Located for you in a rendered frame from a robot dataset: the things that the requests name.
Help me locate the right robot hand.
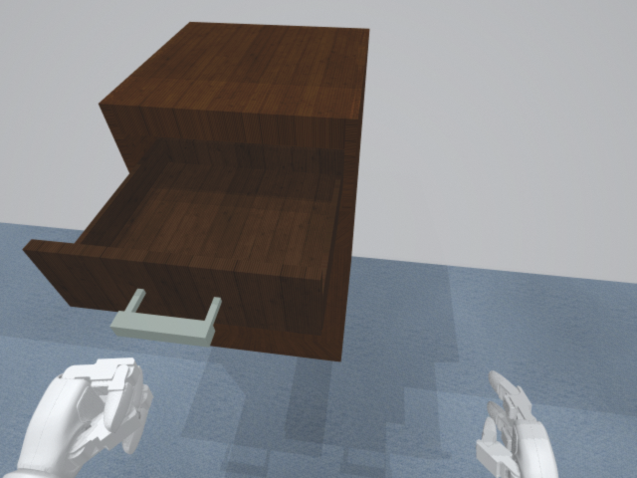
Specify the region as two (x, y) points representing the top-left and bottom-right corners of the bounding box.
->
(476, 370), (558, 478)

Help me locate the handle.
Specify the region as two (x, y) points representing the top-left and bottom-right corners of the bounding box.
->
(110, 289), (222, 348)

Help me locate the cabinet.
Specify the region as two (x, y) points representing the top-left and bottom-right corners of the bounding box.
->
(99, 22), (369, 362)

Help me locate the left robot hand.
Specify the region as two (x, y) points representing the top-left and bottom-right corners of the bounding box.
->
(17, 358), (153, 478)

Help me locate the drawer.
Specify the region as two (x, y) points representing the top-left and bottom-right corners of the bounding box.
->
(22, 137), (344, 336)

